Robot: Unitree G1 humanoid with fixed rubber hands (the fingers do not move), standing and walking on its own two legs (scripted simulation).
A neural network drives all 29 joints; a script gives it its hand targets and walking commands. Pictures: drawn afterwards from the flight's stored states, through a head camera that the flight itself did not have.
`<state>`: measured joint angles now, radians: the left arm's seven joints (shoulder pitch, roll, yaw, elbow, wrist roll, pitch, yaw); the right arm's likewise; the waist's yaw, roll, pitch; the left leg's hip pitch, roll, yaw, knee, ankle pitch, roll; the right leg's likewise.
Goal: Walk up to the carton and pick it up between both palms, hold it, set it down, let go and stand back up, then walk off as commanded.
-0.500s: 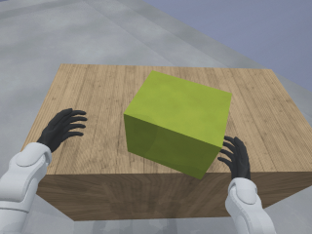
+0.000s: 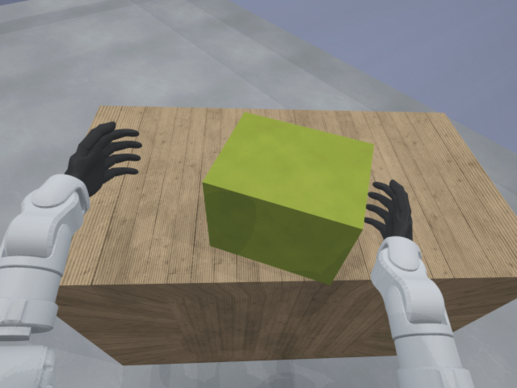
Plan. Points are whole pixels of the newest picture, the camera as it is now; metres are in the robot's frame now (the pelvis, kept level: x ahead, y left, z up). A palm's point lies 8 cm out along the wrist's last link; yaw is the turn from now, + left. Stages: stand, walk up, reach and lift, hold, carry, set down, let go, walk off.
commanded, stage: reach and lift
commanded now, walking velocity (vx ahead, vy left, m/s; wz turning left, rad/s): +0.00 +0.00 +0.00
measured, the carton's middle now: (287, 198) +0.44 -0.04 +0.01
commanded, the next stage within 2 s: none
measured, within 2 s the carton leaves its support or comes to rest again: neither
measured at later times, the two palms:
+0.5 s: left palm (122, 130) +0.43 +0.22 +0.17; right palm (400, 192) +0.37 -0.19 +0.13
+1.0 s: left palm (153, 143) +0.45 +0.19 +0.13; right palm (394, 196) +0.38 -0.19 +0.10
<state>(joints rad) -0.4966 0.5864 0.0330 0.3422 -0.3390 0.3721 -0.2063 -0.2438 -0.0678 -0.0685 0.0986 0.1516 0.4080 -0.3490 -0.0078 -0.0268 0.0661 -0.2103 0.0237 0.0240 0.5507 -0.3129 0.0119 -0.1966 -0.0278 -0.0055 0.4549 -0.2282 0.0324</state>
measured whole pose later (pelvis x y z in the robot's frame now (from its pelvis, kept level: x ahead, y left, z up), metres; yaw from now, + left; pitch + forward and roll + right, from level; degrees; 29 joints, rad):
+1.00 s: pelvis +0.00 +0.00 +0.00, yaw +0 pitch +0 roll -2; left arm -1.02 0.43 -0.16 1.36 -0.35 -0.06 -0.15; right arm -0.84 -0.07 -0.11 1.11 0.15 0.01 -0.32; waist -0.13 -0.04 0.00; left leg -0.25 0.02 0.02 0.56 -0.31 0.01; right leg -0.23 -0.03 -0.01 0.45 -0.22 0.04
